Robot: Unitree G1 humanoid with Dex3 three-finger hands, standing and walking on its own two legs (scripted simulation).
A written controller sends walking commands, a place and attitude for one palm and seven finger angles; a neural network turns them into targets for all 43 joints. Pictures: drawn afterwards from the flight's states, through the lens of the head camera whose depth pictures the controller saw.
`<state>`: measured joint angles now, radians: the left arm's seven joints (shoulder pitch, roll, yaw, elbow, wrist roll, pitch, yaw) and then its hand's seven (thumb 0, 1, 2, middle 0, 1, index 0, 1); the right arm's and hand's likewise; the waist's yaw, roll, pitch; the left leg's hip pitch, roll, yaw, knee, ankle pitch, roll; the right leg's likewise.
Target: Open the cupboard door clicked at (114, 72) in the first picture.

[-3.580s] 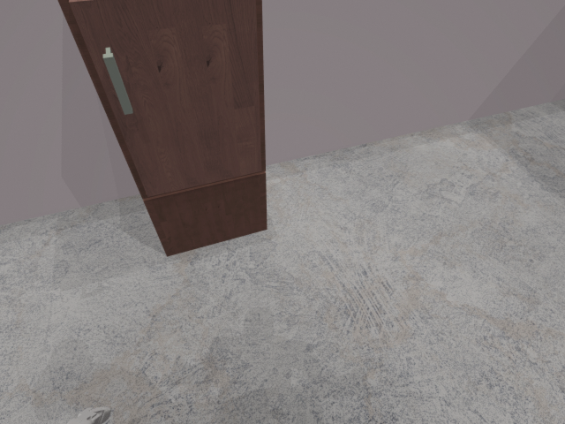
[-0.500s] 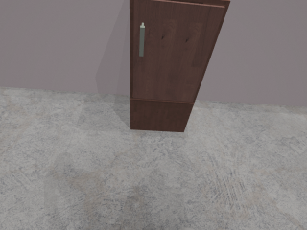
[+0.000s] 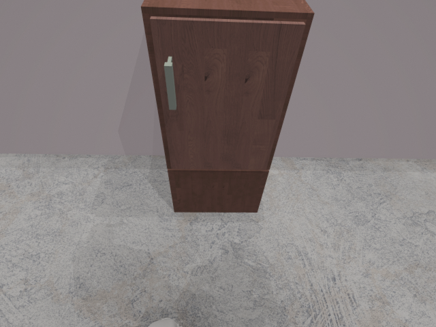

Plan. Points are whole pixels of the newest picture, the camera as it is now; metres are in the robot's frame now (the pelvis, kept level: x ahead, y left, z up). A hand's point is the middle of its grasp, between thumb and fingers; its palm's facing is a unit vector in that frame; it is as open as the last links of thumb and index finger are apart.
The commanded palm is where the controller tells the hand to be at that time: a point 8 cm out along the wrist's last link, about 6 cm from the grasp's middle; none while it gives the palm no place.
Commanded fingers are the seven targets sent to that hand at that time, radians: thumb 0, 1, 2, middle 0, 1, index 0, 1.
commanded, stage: take the last steps up to it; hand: left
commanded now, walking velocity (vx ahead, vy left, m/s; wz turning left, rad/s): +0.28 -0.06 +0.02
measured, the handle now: (171, 83) +0.75 +0.17 +0.04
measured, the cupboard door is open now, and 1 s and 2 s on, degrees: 0 0 0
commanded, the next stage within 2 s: come to a stop and stand still in 0.26 s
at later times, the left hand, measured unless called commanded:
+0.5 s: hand (151, 289) +0.24 +0.16 -0.18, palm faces -0.01 -0.98 -0.22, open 7.3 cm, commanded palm none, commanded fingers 0.00 0.90 0.90 -0.20 -0.30 -0.20 -0.30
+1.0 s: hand (118, 299) +0.22 +0.23 -0.18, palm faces +0.11 -0.97 -0.20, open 7.4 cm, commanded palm none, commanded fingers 0.00 0.90 0.90 -0.20 -0.30 -0.20 -0.30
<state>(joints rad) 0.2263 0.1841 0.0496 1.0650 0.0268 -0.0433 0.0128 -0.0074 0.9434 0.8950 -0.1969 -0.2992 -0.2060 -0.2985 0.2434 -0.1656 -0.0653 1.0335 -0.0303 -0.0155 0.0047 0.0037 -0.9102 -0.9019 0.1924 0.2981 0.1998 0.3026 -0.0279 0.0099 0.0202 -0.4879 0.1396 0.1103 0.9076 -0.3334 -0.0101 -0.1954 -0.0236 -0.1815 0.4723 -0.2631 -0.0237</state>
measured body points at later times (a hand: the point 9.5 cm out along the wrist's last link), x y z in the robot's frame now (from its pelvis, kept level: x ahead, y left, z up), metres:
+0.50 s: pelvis +0.19 -0.03 -0.01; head +0.22 -0.04 +0.44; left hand +0.24 +0.21 -0.16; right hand +0.12 -0.24 -0.17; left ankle +0.12 +0.11 -0.73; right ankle +0.26 -0.15 -0.74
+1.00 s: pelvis +0.17 +0.03 +0.00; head +0.18 +0.06 +0.45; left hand +0.21 +0.28 -0.17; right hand +0.27 -0.21 -0.13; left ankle +0.19 +0.12 -0.74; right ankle +0.18 -0.12 -0.68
